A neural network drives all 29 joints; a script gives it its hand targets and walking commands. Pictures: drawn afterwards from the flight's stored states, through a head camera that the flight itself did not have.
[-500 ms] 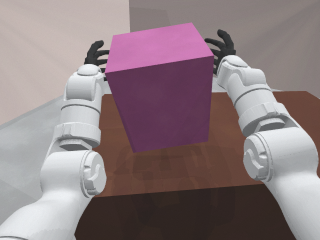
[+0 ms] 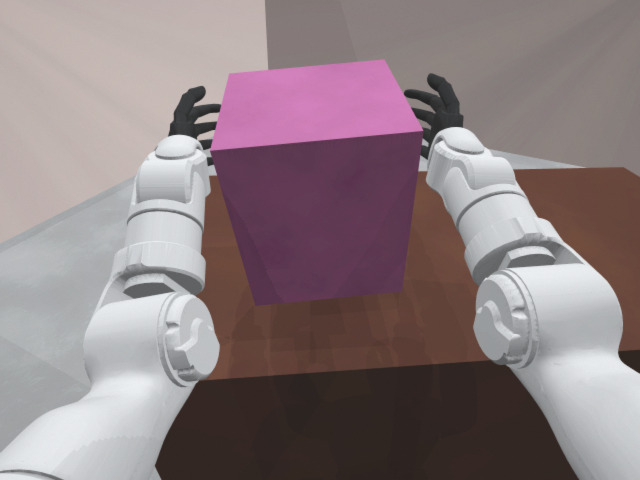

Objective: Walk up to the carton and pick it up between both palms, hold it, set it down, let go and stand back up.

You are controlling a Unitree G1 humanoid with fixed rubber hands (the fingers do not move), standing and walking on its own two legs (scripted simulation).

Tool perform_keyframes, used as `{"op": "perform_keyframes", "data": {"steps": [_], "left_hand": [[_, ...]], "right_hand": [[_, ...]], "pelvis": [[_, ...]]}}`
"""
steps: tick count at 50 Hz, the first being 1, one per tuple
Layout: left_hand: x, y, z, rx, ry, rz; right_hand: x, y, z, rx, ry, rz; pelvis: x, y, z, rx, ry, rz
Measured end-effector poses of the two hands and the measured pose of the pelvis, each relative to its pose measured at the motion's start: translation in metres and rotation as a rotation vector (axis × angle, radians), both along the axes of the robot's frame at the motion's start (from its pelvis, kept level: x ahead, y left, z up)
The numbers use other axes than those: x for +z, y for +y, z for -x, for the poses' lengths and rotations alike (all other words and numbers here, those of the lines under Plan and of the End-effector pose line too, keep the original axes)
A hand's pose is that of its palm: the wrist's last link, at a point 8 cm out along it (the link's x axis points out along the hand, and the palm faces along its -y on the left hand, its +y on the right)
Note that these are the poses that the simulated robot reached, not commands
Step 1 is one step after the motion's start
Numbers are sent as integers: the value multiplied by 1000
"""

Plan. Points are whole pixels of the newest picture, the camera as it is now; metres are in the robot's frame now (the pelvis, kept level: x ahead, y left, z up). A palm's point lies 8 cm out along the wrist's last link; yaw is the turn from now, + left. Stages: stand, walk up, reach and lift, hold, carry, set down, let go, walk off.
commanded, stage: set down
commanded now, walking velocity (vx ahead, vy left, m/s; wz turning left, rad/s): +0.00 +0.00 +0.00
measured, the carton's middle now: (318, 185) +0.45 -0.02 +0.22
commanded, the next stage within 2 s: none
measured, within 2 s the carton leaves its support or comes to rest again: neither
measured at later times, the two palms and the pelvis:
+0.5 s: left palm (195, 174) +0.43 +0.14 +0.25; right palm (429, 174) +0.41 -0.16 +0.25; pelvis +0.02 +0.01 +0.00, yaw +0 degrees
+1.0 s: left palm (209, 195) +0.43 +0.13 +0.21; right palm (433, 198) +0.41 -0.17 +0.21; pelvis +0.01 +0.01 +0.00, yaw -1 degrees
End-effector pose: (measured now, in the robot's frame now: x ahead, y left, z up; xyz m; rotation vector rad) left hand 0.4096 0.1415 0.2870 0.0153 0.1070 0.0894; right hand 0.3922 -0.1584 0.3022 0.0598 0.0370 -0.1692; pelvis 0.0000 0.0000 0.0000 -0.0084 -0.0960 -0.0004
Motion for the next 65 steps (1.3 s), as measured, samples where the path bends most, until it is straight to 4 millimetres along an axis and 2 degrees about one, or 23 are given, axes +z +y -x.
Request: {"op": "perform_keyframes", "data": {"steps": [14,24,31,38,53,65], "left_hand": [[-31,16,-12,1,17,-10],[-39,2,-20,-9,5,-46],[-58,-10,-22,-18,41,-40],[-76,-14,-22,-17,75,-18],[-78,-12,-27,-21,77,-4],[-117,-14,-39,-33,135,-6]], "right_hand": [[-40,16,-11,0,21,-10],[-50,3,-17,-12,5,-14],[-67,-10,-17,-20,40,-3],[-85,-13,-15,-23,72,-4],[-91,-11,-17,-35,67,-13],[-128,-13,-27,-48,115,-11]], "pelvis": [[0,10,-3,4,30,6],[-1,14,-15,2,20,13],[0,12,-16,-4,14,8],[0,9,-11,-11,36,2],[0,8,-9,-19,60,-5],[0,13,-18,-32,97,-3]]}}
